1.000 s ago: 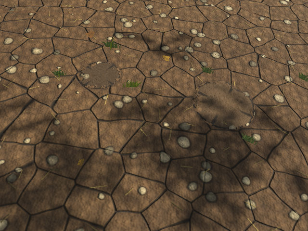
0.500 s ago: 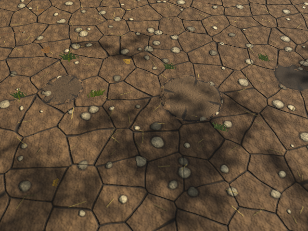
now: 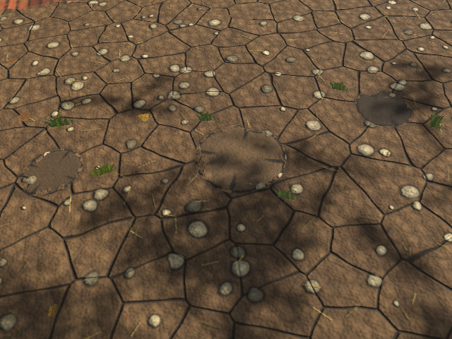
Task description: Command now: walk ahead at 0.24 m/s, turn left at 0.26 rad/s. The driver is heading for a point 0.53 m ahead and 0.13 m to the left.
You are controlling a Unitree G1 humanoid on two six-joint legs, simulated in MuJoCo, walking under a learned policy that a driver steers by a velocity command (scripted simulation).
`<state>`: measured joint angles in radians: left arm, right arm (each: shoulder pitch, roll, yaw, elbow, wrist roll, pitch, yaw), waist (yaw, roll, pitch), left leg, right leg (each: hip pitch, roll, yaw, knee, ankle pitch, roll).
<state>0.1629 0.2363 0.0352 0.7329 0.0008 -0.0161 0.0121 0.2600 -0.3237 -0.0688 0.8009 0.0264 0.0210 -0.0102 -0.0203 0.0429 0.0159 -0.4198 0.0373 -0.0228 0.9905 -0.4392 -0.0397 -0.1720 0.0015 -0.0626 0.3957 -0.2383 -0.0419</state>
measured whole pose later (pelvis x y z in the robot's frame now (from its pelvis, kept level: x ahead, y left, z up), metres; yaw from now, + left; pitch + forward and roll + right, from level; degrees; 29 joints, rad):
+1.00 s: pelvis +0.43 +0.16 -0.02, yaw +13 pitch +2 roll +0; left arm 0.10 0.27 0.03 0.71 0.02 -0.09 -0.04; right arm 0.30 -0.30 -0.03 0.81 0.01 -0.05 0.00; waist -0.02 0.00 0.07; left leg -0.23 -0.05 -0.05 1.10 -0.57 -0.02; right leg -0.49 0.04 -0.05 0.53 -0.09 -0.09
